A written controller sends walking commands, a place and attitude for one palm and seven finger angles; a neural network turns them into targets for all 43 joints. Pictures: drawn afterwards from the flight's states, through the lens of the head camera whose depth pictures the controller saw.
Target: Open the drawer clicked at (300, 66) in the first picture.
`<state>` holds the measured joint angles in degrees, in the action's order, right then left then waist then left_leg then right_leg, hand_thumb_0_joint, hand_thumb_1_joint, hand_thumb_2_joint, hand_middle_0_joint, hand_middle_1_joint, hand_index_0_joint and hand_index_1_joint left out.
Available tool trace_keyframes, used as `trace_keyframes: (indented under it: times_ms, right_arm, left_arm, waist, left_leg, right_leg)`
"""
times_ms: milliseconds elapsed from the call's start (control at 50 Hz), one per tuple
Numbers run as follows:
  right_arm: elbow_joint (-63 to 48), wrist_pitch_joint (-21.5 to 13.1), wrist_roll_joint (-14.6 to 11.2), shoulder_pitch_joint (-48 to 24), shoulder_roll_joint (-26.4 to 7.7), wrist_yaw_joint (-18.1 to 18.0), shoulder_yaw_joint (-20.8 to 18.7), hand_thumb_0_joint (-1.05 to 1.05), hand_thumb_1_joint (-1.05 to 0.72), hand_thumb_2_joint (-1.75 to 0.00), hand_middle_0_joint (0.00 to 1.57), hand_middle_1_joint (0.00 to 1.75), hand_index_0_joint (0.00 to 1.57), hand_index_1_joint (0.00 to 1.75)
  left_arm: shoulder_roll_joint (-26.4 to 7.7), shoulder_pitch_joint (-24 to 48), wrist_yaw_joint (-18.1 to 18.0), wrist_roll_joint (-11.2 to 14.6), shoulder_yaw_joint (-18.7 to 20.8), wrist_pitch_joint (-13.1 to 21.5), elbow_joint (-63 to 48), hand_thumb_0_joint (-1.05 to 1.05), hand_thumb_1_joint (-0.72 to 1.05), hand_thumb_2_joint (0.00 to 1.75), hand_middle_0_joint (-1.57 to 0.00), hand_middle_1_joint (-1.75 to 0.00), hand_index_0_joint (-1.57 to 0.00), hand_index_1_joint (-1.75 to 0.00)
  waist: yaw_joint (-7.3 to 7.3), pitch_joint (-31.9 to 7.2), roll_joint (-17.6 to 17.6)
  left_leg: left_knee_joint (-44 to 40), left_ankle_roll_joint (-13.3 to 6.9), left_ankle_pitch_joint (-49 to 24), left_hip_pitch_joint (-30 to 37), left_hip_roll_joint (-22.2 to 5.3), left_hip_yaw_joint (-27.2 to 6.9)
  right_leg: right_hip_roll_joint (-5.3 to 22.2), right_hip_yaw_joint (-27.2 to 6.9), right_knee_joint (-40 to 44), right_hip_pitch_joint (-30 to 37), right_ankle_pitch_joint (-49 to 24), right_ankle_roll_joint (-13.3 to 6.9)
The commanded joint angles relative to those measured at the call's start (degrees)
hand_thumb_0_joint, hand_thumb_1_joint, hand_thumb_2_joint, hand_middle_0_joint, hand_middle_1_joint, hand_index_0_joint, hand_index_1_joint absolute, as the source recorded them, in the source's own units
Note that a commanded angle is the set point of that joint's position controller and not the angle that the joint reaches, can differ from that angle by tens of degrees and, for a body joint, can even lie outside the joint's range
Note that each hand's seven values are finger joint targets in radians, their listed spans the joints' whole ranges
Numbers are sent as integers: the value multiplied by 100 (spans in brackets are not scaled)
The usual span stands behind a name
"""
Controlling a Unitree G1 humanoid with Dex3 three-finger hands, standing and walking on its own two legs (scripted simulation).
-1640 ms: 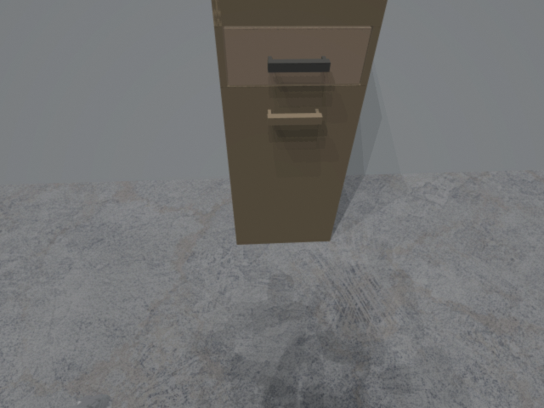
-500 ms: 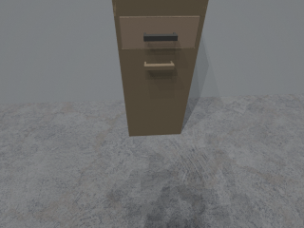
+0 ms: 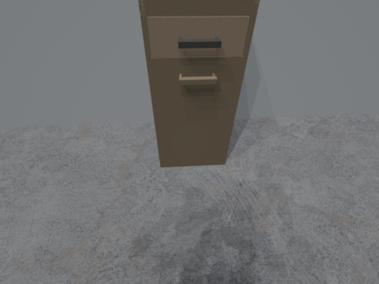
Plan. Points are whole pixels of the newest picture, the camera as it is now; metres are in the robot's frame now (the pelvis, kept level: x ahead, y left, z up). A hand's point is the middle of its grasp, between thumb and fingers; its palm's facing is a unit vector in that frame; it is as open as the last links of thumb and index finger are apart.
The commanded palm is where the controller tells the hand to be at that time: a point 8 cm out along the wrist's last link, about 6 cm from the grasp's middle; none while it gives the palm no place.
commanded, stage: walk to a spot facing it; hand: left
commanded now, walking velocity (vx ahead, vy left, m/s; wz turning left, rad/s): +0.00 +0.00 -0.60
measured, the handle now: (199, 41) +0.95 +0.03 +0.08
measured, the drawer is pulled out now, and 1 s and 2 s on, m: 0.00 0.00 0.00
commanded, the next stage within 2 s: turn to face it in 1.86 s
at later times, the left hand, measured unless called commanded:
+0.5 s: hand out of the picture +0.04 +0.15 -0.16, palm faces -0.17 -0.95 -0.26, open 7.4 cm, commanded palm none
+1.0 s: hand out of the picture +0.12 +0.20 -0.17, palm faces -0.42 -0.88 -0.22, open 7.4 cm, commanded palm none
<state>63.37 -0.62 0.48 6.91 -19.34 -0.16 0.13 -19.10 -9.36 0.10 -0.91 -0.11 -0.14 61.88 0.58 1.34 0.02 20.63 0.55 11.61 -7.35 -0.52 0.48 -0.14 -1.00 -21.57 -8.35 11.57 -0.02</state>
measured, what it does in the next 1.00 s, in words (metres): steps on the spot, turning right: left foot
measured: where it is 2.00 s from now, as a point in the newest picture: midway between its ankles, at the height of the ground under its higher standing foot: outside the picture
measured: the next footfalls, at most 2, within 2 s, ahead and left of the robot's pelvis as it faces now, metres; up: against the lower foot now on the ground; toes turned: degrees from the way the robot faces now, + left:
left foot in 0.88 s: +0.02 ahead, +0.12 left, +0.00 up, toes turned -29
right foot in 1.40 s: -0.06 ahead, -0.19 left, +0.00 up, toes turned -55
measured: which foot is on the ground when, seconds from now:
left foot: down 0.00-0.30, up 0.32-0.86, down 0.88-1.00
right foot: down 0.00-0.88, up 0.90-1.00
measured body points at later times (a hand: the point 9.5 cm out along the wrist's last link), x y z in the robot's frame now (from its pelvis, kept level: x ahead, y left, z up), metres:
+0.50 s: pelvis -0.04 -0.04 -0.01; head -0.01 -0.07 +0.44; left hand +0.05 +0.20 -0.14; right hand -0.02 -0.30 -0.17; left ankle -0.02 +0.13 -0.66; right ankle -0.01 -0.11 -0.75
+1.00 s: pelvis -0.05 +0.03 +0.00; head -0.03 +0.06 +0.44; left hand +0.14 +0.25 -0.16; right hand -0.10 -0.23 -0.12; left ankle -0.01 +0.14 -0.75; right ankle -0.08 -0.09 -0.67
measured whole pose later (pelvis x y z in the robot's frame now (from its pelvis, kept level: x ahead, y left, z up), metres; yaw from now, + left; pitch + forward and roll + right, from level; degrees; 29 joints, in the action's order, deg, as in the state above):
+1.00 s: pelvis -0.05 +0.03 +0.00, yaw -31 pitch +0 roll -1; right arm 52.3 0.9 0.9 12.6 -11.1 -1.9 -1.4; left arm -16.3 -14.4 1.8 -2.2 6.4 -4.4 52.8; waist 1.6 -0.2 3.3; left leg 25.6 -1.1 15.7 -10.2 -0.9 2.3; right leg -5.2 -5.0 -60.7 -32.2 19.2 3.4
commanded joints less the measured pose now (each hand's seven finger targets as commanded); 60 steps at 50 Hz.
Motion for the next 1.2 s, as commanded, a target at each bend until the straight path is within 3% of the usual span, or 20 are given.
trace_keyframes:
  times_ms: [0,100,160,200,260,280,300,320,340,440,620,760,820,840,860,880,920,980,1060,1180]
  right_arm:
    - [-382,4,7,224,-501,-148,-165,0,-90,-90,20,30,20,30]
    - [-739,89,29,264,-684,-197,-352,0,-90,-90,20,30,20,30]
    - [-916,69,36,189,-739,-189,-459,0,-90,-90,20,30,20,30]
    - [-1061,57,56,10,-671,-186,-484,0,-90,-90,20,30,20,30]
    - [-1202,118,54,-236,-554,-165,-523,0,-90,-90,20,30,20,30]
    - [-1304,176,14,15,-104,-134,-461,0,-90,-90,20,30,20,30]
    - [-1483,203,14,-172,24,-131,-429,0,-90,-90,20,30,20,30]
    - [-1417,236,9,-39,-122,-137,-481,0,-90,-90,20,30,20,30]
    - [-1380,235,20,-94,-128,-115,-498,0,-90,-90,20,30,20,30]
    - [-1169,211,50,175,18,-108,-502,0,-90,-90,20,30,20,30]
    - [-1372,217,56,-75,90,-166,-482,0,-90,-90,20,30,20,30]
    - [-1456,116,-52,268,118,-204,-453,0,-90,-90,20,30,20,30]
    - [-1265,23,-79,1072,-33,-272,-493,0,-90,-90,20,30,20,30]
    - [-1281,-16,-47,1213,-371,-301,-549,0,-90,-90,20,30,20,30]
    - [-1450,3,28,873,-779,-298,-622,0,-90,-90,20,30,20,30]
    - [-1617,33,23,472,-758,-296,-575,0,-90,-90,20,30,20,30]
    - [-1737,-7,76,-188,-230,-284,-423,0,-90,-90,20,30,20,30]
    - [-1635,-83,89,155,-181,-241,-411,0,-90,-90,20,30,20,30]
    - [-1242,-189,87,1317,-171,-225,-463,0,-90,-90,20,30,20,30]
    - [-971,-274,121,1804,-238,-176,-497,0,-90,-90,20,30,20,30]
  left_arm:
    - [-611,-119,-101,20,180,-55,-408,0,90,90,-20,-30,-20,-30]
    - [-540,-209,-36,-8,293,-188,-756,0,90,90,-20,-30,-20,-30]
    - [-303,-320,14,-22,350,-257,-932,0,90,90,-20,-30,-20,-30]
    - [-200,-451,38,-14,403,-290,-1012,0,90,90,-20,-30,-20,-30]
    - [-199,-1210,70,-58,495,-199,-900,0,90,90,-20,-30,-20,-30]
    - [-747,-1300,-6,-135,591,-98,-931,0,90,90,-20,-30,-20,-30]
    - [-1015,-1314,-73,-65,614,-98,-1013,0,90,90,-20,-30,-20,-30]
    - [-882,-1146,-115,-27,628,-118,-1062,0,90,90,-20,-30,-20,-30]
    - [-710,-880,-133,-24,636,-111,-1151,0,90,90,-20,-30,-20,-30]
    - [-338,-753,-105,16,580,-13,-1220,0,90,90,-20,-30,-20,-30]
    - [-344,-997,-68,-33,653,-75,-1163,0,90,90,-20,-30,-20,-30]
    - [-523,-691,-63,-82,712,-173,-1297,0,90,90,-20,-30,-20,-30]
    - [-421,-288,-43,-35,699,-216,-1418,0,90,90,-20,-30,-20,-30]
    - [-159,-282,-15,3,645,-228,-1507,0,90,90,-20,-30,-20,-30]
    - [44,-327,48,11,636,-225,-1574,0,90,90,-20,-30,-20,-30]
    - [-222,-202,58,-71,731,-228,-1559,0,90,90,-20,-30,-20,-30]
    - [-236,-633,147,-135,825,-304,-1285,0,90,90,-20,-30,-20,-30]
    - [-20,-629,275,-136,711,-321,-1289,0,90,90,-20,-30,-20,-30]
    - [116,146,339,-121,615,-222,-1515,0,90,90,-20,-30,-20,-30]
    - [334,649,398,-100,528,-179,-1611,0,90,90,-20,-30,-20,-30]
  waist:
    - [-88,-279,38]
    - [-81,-169,-408]
    - [-19,-33,-1021]
    - [75,39,-1103]
    - [484,-103,-316]
    - [408,-92,1624]
    - [422,58,1935]
    - [282,-8,1361]
    - [231,96,1339]
    - [66,-328,482]
    - [216,-380,712]
    - [153,-598,880]
    - [-254,-751,792]
    - [-352,-721,-253]
    - [-218,-352,-1684]
    - [-145,-5,-1102]
    - [314,117,-794]
    - [195,185,-825]
    - [-283,477,-737]
    - [-433,647,-861]
  left_leg:
    - [211,-62,-991,158,-712,-157]
    - [187,-296,-769,95,-1162,-306]
    - [-127,-851,-1205,-169,-1911,-623]
    - [-44,-1002,-1429,-506,-2089,-482]
    - [1563,-333,-573,-1187,-1469,387]
    - [3106,159,1343,-2070,-546,873]
    - [4097,241,2265,-2486,-126,299]
    - [4430,154,1845,-2389,-285,-159]
    - [4530,141,1544,-2446,-366,-204]
    - [4385,312,624,-2422,-373,-235]
    - [3582,356,932,-2296,-199,-287]
    - [1702,115,1274,-1143,110,-245]
    - [49,-99,475,585,1,-287]
    - [-622,-341,999,1192,-928,-1247]
    - [-1095,-663,1230,888,-2293,-2555]
    - [-1115,-971,907,-241,-2710,-2522]
    - [-893,-822,500,-1000,-1851,-1314]
    - [-892,-643,1260,-533,-1356,-569]
    - [-987,-875,1321,418,-1733,-781]
    - [-1049,-875,830,505,-2041,-153]
  right_leg:
    - [621,-747,-136,-359,-1602,-141]
    - [220,-567,-1084,-1063,-1092,-68]
    - [-13,-58,-2485,-1385,1169,71]
    - [202,-58,-2794,-1223,1697,65]
    - [282,-1,-1052,-123,38,19]
    - [1355,-1859,208,105,-870,-293]
    - [2119,-3230,692,-369,-1656,-776]
    - [1969,-2736,755,-438,-708,-990]
    - [1687,-2698,819,-646,-239,-857]
    - [1112,-1978,462,-80,-784,-711]
    - [985,-2572,572,-77,-242,-899]
    - [825,-3000,482,-431,-531,-910]
    - [268,-2604,118,-1511,48,-344]
    - [-340,-1928,-702,-2472,962,-66]
    - [-815,-843,-2402,-3238,1824,187]
    - [-353,-655,-3528,-2970,1733,313]
    - [-217,-537,-4733,-2430,929,413]
    - [-124,-95,-5001,-2856,558,402]
    - [262,55,-4176,-3568,548,409]
    - [582,369,-2928,-3181,629,353]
